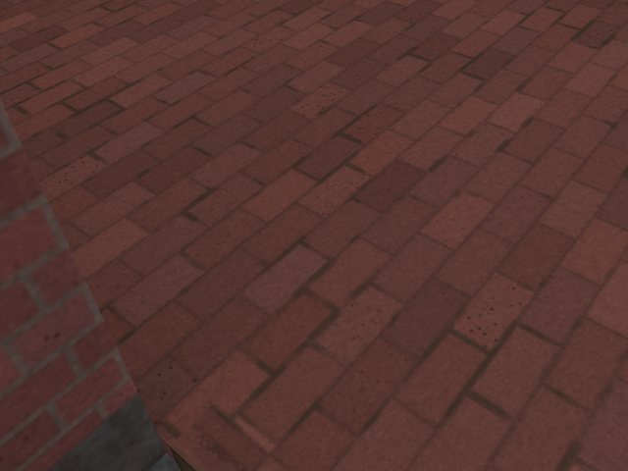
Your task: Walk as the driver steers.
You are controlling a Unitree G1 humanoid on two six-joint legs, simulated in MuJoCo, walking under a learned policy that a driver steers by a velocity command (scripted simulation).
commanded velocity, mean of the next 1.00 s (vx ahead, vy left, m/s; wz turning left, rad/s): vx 1.00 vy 0.00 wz -0.54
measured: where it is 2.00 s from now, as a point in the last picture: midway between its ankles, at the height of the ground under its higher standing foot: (541, 96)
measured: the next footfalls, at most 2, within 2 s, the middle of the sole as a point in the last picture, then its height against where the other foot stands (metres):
left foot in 0.30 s outside the picture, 0.15 m higher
right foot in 0.76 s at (534, 361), level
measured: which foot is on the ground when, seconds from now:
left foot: up 0.00-0.28, down 0.30-0.76, up 0.78-1.00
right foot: down 0.00-0.30, up 0.32-0.74, down 0.76-1.00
